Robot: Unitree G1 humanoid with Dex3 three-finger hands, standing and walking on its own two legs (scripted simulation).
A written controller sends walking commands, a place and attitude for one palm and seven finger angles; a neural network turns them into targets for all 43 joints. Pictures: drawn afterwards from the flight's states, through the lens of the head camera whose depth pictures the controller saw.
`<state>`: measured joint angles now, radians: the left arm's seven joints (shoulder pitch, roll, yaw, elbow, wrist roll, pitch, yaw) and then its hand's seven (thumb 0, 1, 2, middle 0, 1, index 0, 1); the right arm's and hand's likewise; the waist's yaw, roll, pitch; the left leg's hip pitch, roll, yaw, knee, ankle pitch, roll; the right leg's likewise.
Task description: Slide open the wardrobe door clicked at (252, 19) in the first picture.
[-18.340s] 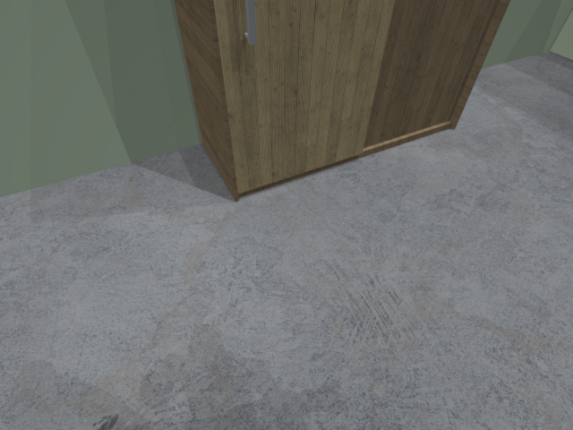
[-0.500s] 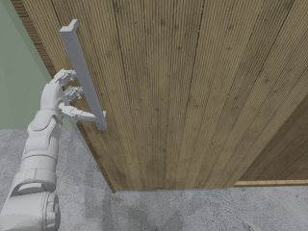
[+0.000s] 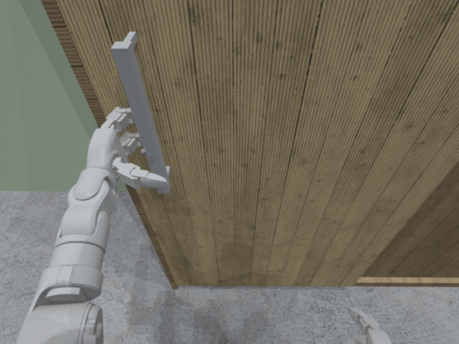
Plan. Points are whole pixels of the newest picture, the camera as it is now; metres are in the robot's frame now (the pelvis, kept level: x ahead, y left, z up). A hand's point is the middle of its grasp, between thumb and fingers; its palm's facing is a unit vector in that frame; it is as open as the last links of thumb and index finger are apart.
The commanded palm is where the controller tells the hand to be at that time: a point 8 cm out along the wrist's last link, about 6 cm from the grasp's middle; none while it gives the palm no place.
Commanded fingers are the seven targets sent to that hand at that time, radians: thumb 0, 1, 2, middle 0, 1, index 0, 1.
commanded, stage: slide the fingers in behind the handle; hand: left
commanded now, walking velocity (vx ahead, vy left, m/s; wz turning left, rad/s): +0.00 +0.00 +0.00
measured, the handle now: (150, 126) +0.45 +0.16 +0.16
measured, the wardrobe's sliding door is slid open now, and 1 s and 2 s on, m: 0.00 0.00 0.00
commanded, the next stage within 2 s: grip the handle and tug to test in 1.06 s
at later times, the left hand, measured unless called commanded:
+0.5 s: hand (152, 154) +0.39 +0.15 +0.15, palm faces +0.03 -1.00 +0.00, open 14.0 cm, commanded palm +0.36 +0.20 +0.15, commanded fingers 0.00 -0.50 0.30 -0.30 -1.20 -0.30 -1.20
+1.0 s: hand (152, 155) +0.39 +0.15 +0.15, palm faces +0.05 -1.00 +0.00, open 14.1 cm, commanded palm +0.36 +0.20 +0.15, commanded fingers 0.00 -0.50 0.30 -0.30 -1.20 -0.30 -1.20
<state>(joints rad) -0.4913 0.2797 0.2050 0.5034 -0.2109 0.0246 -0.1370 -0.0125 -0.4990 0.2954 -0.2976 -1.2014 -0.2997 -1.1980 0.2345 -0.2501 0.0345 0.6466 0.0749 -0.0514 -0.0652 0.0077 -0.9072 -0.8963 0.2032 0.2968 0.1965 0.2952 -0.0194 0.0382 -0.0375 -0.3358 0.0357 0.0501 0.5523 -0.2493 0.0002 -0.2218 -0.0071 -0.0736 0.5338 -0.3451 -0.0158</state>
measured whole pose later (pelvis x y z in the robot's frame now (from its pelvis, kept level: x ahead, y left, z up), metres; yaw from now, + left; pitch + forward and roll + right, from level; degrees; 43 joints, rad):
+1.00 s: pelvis +0.00 -0.01 +0.00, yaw -1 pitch +1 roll +0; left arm -0.42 0.25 0.21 0.43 -0.20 0.05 -0.08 -0.01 -0.50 0.30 -0.30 -1.20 -0.29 -1.18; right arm 0.25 -0.25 0.03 0.64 0.07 -0.01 -0.05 0.01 -0.91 -0.90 0.20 0.30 0.20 0.30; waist -0.03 0.03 -0.04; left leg -0.29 0.05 0.06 0.52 -0.24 -0.01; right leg -0.19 0.01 -0.06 0.51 -0.34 -0.03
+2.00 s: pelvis +0.01 -0.01 +0.00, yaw +0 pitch +1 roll +0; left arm -0.43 0.22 0.17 0.40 -0.19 0.07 -0.04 0.01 0.70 0.80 -0.38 -1.36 -0.37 -1.36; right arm 0.25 -0.25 0.02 0.65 0.06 0.00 -0.04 0.01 -0.91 -0.90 0.20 0.30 0.20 0.30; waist -0.03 0.04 -0.04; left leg -0.30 0.04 0.05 0.53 -0.25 -0.01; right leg -0.19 0.00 -0.06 0.51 -0.35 -0.02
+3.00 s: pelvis +0.05 +0.00 +0.00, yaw +1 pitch +3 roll +0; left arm -0.25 0.13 0.09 0.04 -0.16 0.21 0.05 0.01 0.72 0.83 -0.33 -1.39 -0.33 -1.38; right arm 0.20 -0.23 0.01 0.61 0.04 0.01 -0.03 0.01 -0.91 -0.90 0.20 0.30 0.19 0.29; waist 0.02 0.04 -0.05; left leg -0.27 0.02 0.02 0.52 -0.30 -0.01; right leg -0.14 -0.01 -0.08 0.50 -0.37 -0.01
